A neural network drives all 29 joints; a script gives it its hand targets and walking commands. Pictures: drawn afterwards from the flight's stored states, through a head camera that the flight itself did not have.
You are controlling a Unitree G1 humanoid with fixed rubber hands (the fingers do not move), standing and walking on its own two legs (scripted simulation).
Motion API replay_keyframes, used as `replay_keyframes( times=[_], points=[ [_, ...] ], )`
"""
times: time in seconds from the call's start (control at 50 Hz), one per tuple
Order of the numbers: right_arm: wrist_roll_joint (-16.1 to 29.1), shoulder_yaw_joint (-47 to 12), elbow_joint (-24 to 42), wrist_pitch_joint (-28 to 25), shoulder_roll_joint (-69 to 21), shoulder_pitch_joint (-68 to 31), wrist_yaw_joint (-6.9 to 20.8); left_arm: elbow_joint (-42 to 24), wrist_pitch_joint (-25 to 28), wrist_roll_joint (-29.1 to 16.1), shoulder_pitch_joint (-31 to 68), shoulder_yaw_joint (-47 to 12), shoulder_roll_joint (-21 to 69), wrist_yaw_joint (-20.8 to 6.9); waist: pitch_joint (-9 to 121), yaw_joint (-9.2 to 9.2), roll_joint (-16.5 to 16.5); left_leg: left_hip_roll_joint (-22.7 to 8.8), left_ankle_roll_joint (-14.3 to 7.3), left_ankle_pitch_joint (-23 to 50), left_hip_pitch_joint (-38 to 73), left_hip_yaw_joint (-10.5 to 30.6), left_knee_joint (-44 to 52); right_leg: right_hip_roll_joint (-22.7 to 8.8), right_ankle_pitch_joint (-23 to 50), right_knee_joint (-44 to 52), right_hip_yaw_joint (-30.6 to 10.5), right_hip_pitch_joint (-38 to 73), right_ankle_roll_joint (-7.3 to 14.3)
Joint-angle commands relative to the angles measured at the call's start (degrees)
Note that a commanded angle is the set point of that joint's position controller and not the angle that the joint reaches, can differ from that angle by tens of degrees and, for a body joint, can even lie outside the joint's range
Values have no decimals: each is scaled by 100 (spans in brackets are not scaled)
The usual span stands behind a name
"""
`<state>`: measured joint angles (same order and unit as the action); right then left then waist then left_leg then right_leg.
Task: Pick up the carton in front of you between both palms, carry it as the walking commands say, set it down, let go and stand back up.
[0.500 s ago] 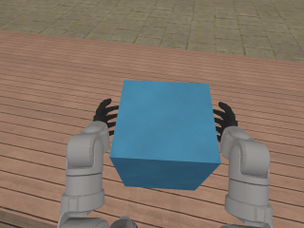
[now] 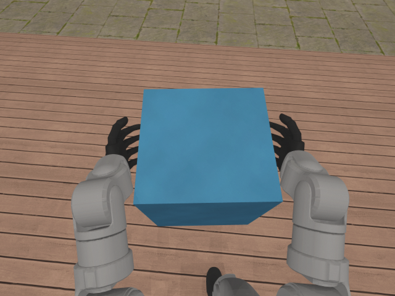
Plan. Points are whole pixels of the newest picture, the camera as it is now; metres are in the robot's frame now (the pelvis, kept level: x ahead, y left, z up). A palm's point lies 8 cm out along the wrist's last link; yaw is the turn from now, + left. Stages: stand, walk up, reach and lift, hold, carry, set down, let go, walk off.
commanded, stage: carry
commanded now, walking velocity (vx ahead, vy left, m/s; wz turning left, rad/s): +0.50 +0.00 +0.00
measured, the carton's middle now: (203, 166) +0.36 -0.02 +0.04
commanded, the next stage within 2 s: none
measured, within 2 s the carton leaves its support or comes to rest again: neither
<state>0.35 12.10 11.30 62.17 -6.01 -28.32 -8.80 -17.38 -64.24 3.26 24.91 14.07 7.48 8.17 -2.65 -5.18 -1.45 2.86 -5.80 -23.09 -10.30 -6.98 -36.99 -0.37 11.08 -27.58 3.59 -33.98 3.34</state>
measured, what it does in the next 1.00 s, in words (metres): goes down: right foot 0.06 m lower, then left foot 0.05 m lower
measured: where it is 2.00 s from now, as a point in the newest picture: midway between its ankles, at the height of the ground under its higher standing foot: (190, 132)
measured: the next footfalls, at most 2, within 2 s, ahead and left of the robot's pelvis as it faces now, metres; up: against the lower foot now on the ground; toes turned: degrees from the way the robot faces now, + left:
right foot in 0.04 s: +0.21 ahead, -0.07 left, -0.06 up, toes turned -4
left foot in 0.56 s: +0.52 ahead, +0.04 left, -0.10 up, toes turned +2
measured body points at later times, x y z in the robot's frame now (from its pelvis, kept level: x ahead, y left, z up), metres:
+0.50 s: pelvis +0.32 -0.02 -0.05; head +0.37 -0.02 +0.39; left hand +0.66 +0.16 +0.04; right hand +0.67 -0.15 +0.04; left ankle +0.47 +0.07 -0.77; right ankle +0.18 -0.06 -0.76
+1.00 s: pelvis +0.63 -0.02 -0.10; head +0.65 -0.01 +0.34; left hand +0.98 +0.11 +0.00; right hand +0.97 -0.19 +0.00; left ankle +0.49 +0.04 -0.81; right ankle +0.78 -0.12 -0.82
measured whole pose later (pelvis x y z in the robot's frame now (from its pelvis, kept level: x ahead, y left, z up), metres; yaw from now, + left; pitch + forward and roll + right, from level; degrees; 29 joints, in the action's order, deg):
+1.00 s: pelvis +0.63 -0.02 -0.10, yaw +0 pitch +5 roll +1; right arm 0.4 10.6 2.9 60.8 -4.6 -28.4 -9.2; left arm -10.3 -63.0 3.5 23.9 14.1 6.2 8.1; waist 2.6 -5.8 -0.9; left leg 5.0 -7.4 -23.9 -10.6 -4.6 -38.6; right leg -0.3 9.8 -29.5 3.0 -33.9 3.9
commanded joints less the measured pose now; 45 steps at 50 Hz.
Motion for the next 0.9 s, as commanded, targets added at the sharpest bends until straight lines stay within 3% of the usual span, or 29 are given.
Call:
replay_keyframes(
  times=[0.0,0.02,0.04,0.06,0.08,0.1,0.12,0.14,0.16,0.2,0.26,0.32,0.38,0.44,0.48,0.5,0.52,0.54,0.56,0.58,0.6,0.62,0.64,0.66,0.7,0.74,0.8,0.88],
  points=[
    [1747,-4272,236,105,-4428,-3411,729,194,26,-1226,3157,-3857,3676,-483,2787,457,591,-766,-68,3935,1026,323,-1233,131,1120,782,339,2141,163],
    [1654,-4113,52,159,-4290,-3395,696,283,-21,-1176,3117,-3728,3533,-475,2819,730,312,-699,34,3313,410,233,-2103,-152,1132,550,258,2981,117],
    [1573,-3938,-148,221,-4129,-3417,646,502,-82,-1117,3048,-3549,3322,-461,2826,788,-360,-380,125,831,-644,127,-3080,-854,3011,-312,-345,3830,74],
    [1487,-3765,-425,325,-4213,-3271,588,699,-117,-1133,3308,-3388,3082,-395,3716,725,-1705,173,373,-1419,-2668,662,-4532,-2104,3351,-885,-2471,5943,1191],
    [1379,-3665,-390,383,-4140,-3106,512,939,-149,-1237,3006,-3431,3294,-384,4041,946,-1650,37,336,-1321,-3302,801,-5118,-2370,327,-200,-3429,5897,1621],
    [1362,-3646,-243,398,-4306,-3464,476,815,-136,-1404,3213,-3512,3635,-430,3602,946,-1092,-152,268,-830,-3537,879,-4940,-1968,-904,126,-3332,5309,1473],
    [1319,-3588,-288,381,-4506,-3612,483,809,-138,-1577,3509,-3635,4008,-501,3180,923,-302,-230,264,-532,-3493,880,-4500,-1794,-749,246,-3001,4631,1265],
    [1241,-3532,-263,328,-4715,-3699,511,688,-98,-1778,3931,-3835,4387,-576,3042,865,-72,-351,269,-370,-3345,907,-4167,-1789,-141,238,-2704,4188,1209],
    [1184,-3533,-282,268,-4938,-3757,553,608,-27,-1960,4304,-4038,4774,-648,3046,803,75,-446,295,-207,-3126,932,-3782,-1699,-231,301,-2490,3853,1117],
    [1161,-3654,-257,127,-5241,-3808,626,416,137,-2229,4706,-4340,5256,-755,3016,749,-55,-533,363,-48,-2884,868,-3036,-1529,-298,397,-2174,3524,949],
    [1123,-3800,-160,-82,-5304,-3574,611,294,299,-2370,4598,-4583,5440,-821,3114,831,-301,-505,397,599,-3161,678,-2308,-1429,1062,180,-1762,3891,876],
    [1029,-3882,-61,-216,-5126,-3197,567,325,409,-2331,4166,-4668,5309,-834,3108,968,-340,-392,335,1502,-3401,480,-1455,-1095,1993,-131,-1308,4371,693],
    [971,-3956,163,-259,-4895,-3107,554,283,467,-2294,3935,-4672,5084,-824,2916,1150,-331,-108,284,2395,-3146,135,-256,-689,2010,-315,-932,4532,566],
    [908,-3915,275,-201,-4512,-3032,531,366,455,-2236,3766,-4585,4745,-767,2628,1229,-408,29,114,3331,-2384,32,875,-529,1269,-570,-693,4267,505],
    [829,-3769,200,-126,-4223,-2902,508,547,404,-2175,3595,-4495,4543,-713,2600,1031,-387,83,-36,3729,-1324,-1,1283,-485,1257,-1172,-520,3806,389],
    [770,-3656,93,-80,-4077,-2788,492,652,364,-2147,3573,-4436,4450,-686,2694,819,-363,49,-87,3865,-649,-69,1482,-447,1339,-1686,-367,3564,275],
    [696,-3522,-11,-30,-3921,-2692,478,737,321,-2110,3620,-4356,4338,-658,2839,530,-218,-119,-70,3943,186,-71,1587,-336,944,-2454,-163,3165,161],
    [625,-3359,-135,24,-3718,-2578,466,792,272,-2053,3702,-4237,4188,-619,2955,345,289,-884,-97,5227,1341,622,1034,-125,-941,-3499,-49,1966,36],
    [550,-3185,-271,60,-3466,-2608,415,927,168,-2018,3733,-4163,4211,-581,3622,293,1541,-2345,-1113,6501,3241,2815,151,490,-4425,-5129,-260,16,-284],
    [715,-3260,-425,117,-3582,-2459,385,977,102,-1979,3438,-4014,4064,-523,4186,19,1655,-2776,-1791,3704,3632,4103,670,470,-4853,-6032,-594,-993,-254],
    [932,-3385,-316,122,-3912,-2691,416,806,77,-1935,3759,-3942,4148,-477,3686,-52,1153,-2326,-1624,2334,3121,4033,1055,300,-4485,-5808,-674,-1365,-62],
    [1139,-3538,-190,117,-4218,-3048,481,809,73,-1826,3902,-3843,4327,-450,3224,13,592,-2082,-1375,2311,2413,3613,1160,125,-4113,-5370,-674,-1313,-58],
    [1340,-3755,-114,99,-4545,-3431,555,893,85,-1673,3841,-3704,4409,-439,2927,136,241,-1947,-1226,2877,1818,3244,1141,-36,-3873,-4869,-650,-1146,-80],
    [1571,-3938,-34,51,-4848,-3772,627,908,122,-1545,3758,-3648,4498,-439,2860,222,133,-1860,-1096,2973,1345,3005,1206,-128,-3715,-4448,-650,-861,-110],
    [1887,-4205,62,-59,-5229,-4134,739,944,203,-1364,3739,-3604,4626,-453,2859,265,325,-1695,-934,3213,927,2615,1299,-170,-3530,-3780,-516,-525,-207],
    [2029,-4321,97,-145,-5382,-4223,803,914,298,-1269,3680,-3687,4740,-455,2922,210,576,-1629,-877,4174,1104,2304,1178,-154,-3042,-3284,-399,-644,-244],
    [2073,-4374,145,-234,-5381,-4097,827,692,398,-1243,3657,-3801,4692,-431,3013,86,666,-1386,-685,5224,1543,1821,914,-120,-1982,-2489,-269,-842,-209],
    [1972,-4283,116,-222,-5061,-3663,758,427,381,-1280,3583,-3907,4376,-386,2892,-138,635,-968,-542,5031,1829,1382,484,106,-709,-1176,53,-719,-108]
  ],
)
